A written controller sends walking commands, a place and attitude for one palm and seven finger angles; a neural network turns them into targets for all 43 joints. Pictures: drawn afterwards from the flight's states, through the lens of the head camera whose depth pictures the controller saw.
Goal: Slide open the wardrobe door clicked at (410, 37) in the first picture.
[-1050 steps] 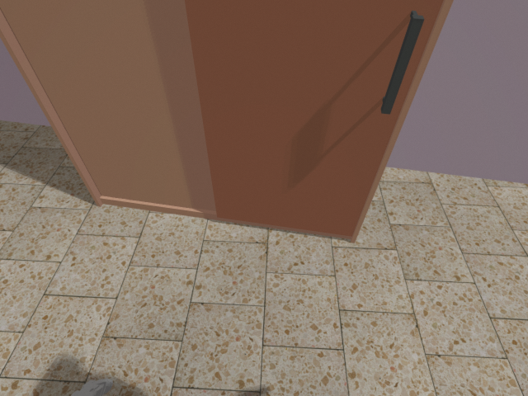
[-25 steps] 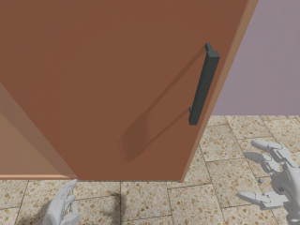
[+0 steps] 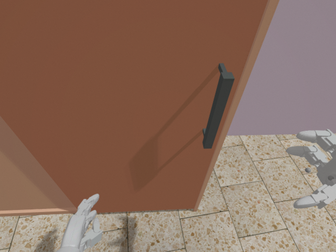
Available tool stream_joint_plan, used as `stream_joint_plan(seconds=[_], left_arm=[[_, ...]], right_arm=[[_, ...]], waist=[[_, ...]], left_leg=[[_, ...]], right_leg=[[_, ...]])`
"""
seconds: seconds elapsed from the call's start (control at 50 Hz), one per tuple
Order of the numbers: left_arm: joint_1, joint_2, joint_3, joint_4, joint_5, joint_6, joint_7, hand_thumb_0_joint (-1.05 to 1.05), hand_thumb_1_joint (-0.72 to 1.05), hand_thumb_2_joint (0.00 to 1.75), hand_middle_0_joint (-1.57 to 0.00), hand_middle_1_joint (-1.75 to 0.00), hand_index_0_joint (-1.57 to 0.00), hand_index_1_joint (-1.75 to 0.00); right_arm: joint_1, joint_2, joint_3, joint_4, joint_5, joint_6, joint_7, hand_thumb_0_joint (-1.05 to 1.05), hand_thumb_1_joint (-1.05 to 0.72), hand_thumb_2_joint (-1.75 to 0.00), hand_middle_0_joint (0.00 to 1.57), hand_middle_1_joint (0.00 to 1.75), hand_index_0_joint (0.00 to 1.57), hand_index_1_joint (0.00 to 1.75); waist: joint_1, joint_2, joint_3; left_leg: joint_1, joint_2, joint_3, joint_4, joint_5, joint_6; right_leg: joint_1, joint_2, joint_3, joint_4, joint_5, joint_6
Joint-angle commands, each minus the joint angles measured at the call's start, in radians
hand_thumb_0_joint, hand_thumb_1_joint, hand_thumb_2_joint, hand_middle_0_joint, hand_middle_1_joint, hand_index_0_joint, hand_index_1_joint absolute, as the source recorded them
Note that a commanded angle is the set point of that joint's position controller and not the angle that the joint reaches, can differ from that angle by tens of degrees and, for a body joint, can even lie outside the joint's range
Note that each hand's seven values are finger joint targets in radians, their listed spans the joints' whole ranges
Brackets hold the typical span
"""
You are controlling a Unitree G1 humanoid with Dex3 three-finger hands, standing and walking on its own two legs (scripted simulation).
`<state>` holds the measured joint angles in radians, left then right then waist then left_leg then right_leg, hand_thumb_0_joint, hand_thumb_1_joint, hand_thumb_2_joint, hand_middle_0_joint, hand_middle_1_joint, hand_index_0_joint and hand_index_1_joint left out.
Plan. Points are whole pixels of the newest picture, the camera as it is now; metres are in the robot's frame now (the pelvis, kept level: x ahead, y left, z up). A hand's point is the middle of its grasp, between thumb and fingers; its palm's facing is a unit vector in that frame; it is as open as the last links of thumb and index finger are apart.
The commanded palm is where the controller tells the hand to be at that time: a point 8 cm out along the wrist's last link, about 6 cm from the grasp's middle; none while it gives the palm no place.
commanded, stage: raise the hand with hooked fingers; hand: right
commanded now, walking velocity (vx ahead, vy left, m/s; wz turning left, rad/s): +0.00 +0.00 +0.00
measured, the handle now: (213, 110) +0.45 -0.11 +0.11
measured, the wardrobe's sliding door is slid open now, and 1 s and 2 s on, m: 0.00 0.00 0.00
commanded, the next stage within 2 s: move the hooked fingers beside the handle in 0.56 s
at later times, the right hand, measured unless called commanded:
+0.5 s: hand (302, 161) +0.28 -0.26 +0.13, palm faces +0.01 +1.00 -0.07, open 14.0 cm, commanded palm +0.25 -0.31 +0.14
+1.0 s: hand (289, 151) +0.31 -0.25 +0.13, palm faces -0.03 +1.00 -0.05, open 14.0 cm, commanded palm +0.28 -0.29 +0.13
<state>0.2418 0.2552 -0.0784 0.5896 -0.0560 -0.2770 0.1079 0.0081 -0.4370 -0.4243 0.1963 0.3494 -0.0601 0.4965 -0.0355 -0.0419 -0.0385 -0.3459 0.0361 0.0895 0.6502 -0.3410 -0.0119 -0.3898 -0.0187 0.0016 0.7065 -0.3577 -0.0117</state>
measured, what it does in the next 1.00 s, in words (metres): stands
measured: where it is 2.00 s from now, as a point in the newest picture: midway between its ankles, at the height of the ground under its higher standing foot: outside the picture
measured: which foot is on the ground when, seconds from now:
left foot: down 0.00-1.00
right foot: down 0.00-1.00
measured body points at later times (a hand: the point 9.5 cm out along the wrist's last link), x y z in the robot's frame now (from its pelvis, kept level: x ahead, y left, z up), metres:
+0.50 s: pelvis +0.00 +0.01 +0.00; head +0.01 +0.02 +0.45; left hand +0.17 +0.26 -0.07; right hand +0.27 -0.31 +0.14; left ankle +0.00 +0.13 -0.72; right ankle +0.01 -0.11 -0.72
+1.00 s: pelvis -0.01 +0.01 +0.00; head +0.01 +0.02 +0.45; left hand +0.16 +0.26 -0.07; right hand +0.30 -0.30 +0.13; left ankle +0.00 +0.13 -0.72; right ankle +0.01 -0.11 -0.72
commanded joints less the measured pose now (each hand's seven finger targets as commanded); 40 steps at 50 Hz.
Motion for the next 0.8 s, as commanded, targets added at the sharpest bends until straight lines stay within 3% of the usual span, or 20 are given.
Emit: stream_joint_plan(seconds=[0.0, 0.04, 0.12, 0.18, 0.24, 0.28, 0.34, 0.4, 0.44, 0.58, 0.64, 0.68, 0.76, 0.78], left_arm=[[-0.064, 0.149, 0.066, -0.144, -0.006, -0.05, 0.021, 0.0, 0.9, 0.9, -0.2, -0.3, -0.2, -0.3], [-0.068, 0.15, 0.067, -0.146, -0.006, -0.05, 0.021, 0.0, 0.9, 0.9, -0.2, -0.3, -0.2, -0.3], [-0.059, 0.153, 0.074, -0.146, -0.01, -0.046, 0.011, 0.0, 0.9, 0.9, -0.2, -0.3, -0.2, -0.3], [-0.06, 0.158, 0.081, -0.152, -0.008, -0.045, 0.005, 0.0, 0.9, 0.9, -0.2, -0.3, -0.2, -0.3], [-0.065, 0.151, 0.083, -0.157, -0.007, -0.048, 0.007, 0.0, 0.9, 0.9, -0.2, -0.3, -0.2, -0.3], [-0.058, 0.154, 0.084, -0.151, -0.002, -0.049, 0.008, 0.0, 0.9, 0.9, -0.2, -0.3, -0.2, -0.3], [-0.059, 0.15, 0.083, -0.147, -0.005, -0.05, 0.013, 0.0, 0.9, 0.9, -0.2, -0.3, -0.2, -0.3], [-0.059, 0.151, 0.082, -0.142, -0.007, -0.046, 0.018, 0.0, 0.9, 0.9, -0.2, -0.3, -0.2, -0.3], [-0.062, 0.149, 0.083, -0.143, -0.01, -0.048, 0.021, 0.0, 0.9, 0.9, -0.2, -0.3, -0.2, -0.3], [-0.064, 0.152, 0.079, -0.137, -0.008, -0.048, 0.023, 0.0, 0.9, 0.9, -0.2, -0.3, -0.2, -0.3], [-0.073, 0.15, 0.077, -0.142, -0.011, -0.048, 0.024, 0.0, 0.9, 0.9, -0.2, -0.3, -0.2, -0.3], [-0.068, 0.15, 0.076, -0.133, -0.01, -0.044, 0.028, 0.0, 0.9, 0.9, -0.2, -0.3, -0.2, -0.3], [-0.065, 0.15, 0.075, -0.127, -0.011, -0.043, 0.037, 0.0, 0.9, 0.9, -0.2, -0.3, -0.2, -0.3], [-0.058, 0.154, 0.076, -0.12, -0.01, -0.039, 0.037, 0.0, 0.9, 0.9, -0.2, -0.3, -0.2, -0.3]], right_arm=[[-0.275, -0.288, -0.125, -0.165, 0.029, -0.044, 0.015, 0.0, 0.5, -0.3, 0.3, 1.2, 0.3, 1.2], [-0.311, -0.317, -0.145, -0.165, 0.028, -0.039, 0.021, 0.0, 0.5, -0.3, 0.3, 1.2, 0.3, 1.2], [-0.234, -0.253, -0.106, -0.098, 0.04, -0.022, 0.042, 0.0, 0.5, -0.3, 0.3, 1.2, 0.3, 1.2], [-0.227, -0.282, -0.131, -0.113, 0.042, -0.023, 0.04, 0.0, 0.5, -0.3, 0.3, 1.2, 0.3, 1.2], [-0.256, -0.295, -0.149, -0.182, 0.041, -0.045, 0.022, 0.0, 0.5, -0.3, 0.3, 1.2, 0.3, 1.2], [-0.246, -0.319, -0.17, -0.194, 0.038, -0.057, 0.006, 0.0, 0.5, -0.3, 0.3, 1.2, 0.3, 1.2], [-0.253, -0.298, -0.16, -0.178, 0.033, -0.058, 0.0, 0.0, 0.5, -0.3, 0.3, 1.2, 0.3, 1.2], [-0.259, -0.29, -0.145, -0.145, 0.031, -0.05, 0.004, 0.0, 0.5, -0.3, 0.3, 1.2, 0.3, 1.2], [-0.278, -0.281, -0.129, -0.169, 0.028, -0.052, 0.01, 0.0, 0.5, -0.3, 0.3, 1.2, 0.3, 1.2], [-0.257, -0.286, -0.132, -0.118, 0.032, -0.048, 0.018, 0.0, 0.5, -0.3, 0.3, 1.2, 0.3, 1.2], [-0.277, -0.285, -0.131, -0.114, 0.036, -0.047, 0.022, 0.0, 0.5, -0.3, 0.3, 1.2, 0.3, 1.2], [-0.359, -0.259, -0.08, -0.125, 0.026, -0.054, 0.02, 0.0, 0.5, -0.3, 0.3, 1.2, 0.3, 1.2], [-0.408, -0.269, -0.081, -0.096, 0.016, -0.063, 0.013, 0.0, 0.5, -0.3, 0.3, 1.2, 0.3, 1.2], [-0.421, -0.284, -0.083, -0.084, 0.01, -0.064, 0.007, 0.0, 0.5, -0.3, 0.3, 1.2, 0.3, 1.2]], waist=[[0.012, -0.036, -0.176], [0.008, -0.06, -0.191], [0.008, -0.006, -0.167], [0.001, 0.009, -0.179], [0.001, -0.05, -0.211], [-0.003, -0.032, -0.208], [0.003, -0.055, -0.201], [0.009, -0.025, -0.166], [0.011, -0.067, -0.186], [0.009, 0.004, -0.161], [0.011, -0.016, -0.16], [0.031, -0.009, -0.153], [0.033, -0.034, -0.171], [0.034, -0.015, -0.165]], left_leg=[[0.047, -0.043, -0.019, -0.092, 0.231, 0.032], [0.058, -0.04, -0.018, -0.094, 0.231, 0.033], [0.059, -0.039, -0.02, -0.098, 0.278, 0.029], [0.071, -0.036, -0.03, -0.099, 0.282, 0.028], [0.074, -0.035, -0.03, -0.094, 0.288, 0.029], [0.082, -0.034, -0.033, -0.097, 0.297, 0.029], [0.071, -0.033, -0.031, -0.096, 0.294, 0.027], [0.062, -0.032, -0.036, -0.109, 0.268, 0.025], [0.061, -0.031, -0.037, -0.106, 0.263, 0.026], [0.055, -0.031, -0.044, -0.119, 0.237, 0.022], [0.05, -0.028, -0.047, -0.119, 0.209, 0.022], [0.032, -0.03, -0.049, -0.123, 0.189, 0.021], [0.023, -0.028, -0.046, -0.119, 0.172, 0.023], [0.027, -0.028, -0.048, -0.122, 0.167, 0.025]], right_leg=[[0.132, 0.014, 0.04, -0.135, 0.248, -0.015], [0.144, 0.015, 0.044, -0.145, 0.25, -0.012], [0.126, 0.017, 0.03, -0.138, 0.278, -0.017], [0.122, 0.017, 0.022, -0.129, 0.282, -0.02], [0.151, 0.019, 0.018, -0.13, 0.293, -0.018], [0.144, 0.014, 0.015, -0.128, 0.303, -0.02], [0.147, 0.017, 0.015, -0.136, 0.291, -0.019], [0.128, 0.017, 0.013, -0.14, 0.261, -0.022], [0.148, 0.018, 0.013, -0.139, 0.259, -0.02], [0.123, 0.015, 0.014, -0.136, 0.233, -0.023], [0.113, 0.02, 0.016, -0.138, 0.208, -0.021], [0.12, 0.016, 0.015, -0.135, 0.194, -0.023], [0.129, 0.019, 0.022, -0.138, 0.18, -0.021], [0.122, 0.014, 0.021, -0.136, 0.182, -0.022]])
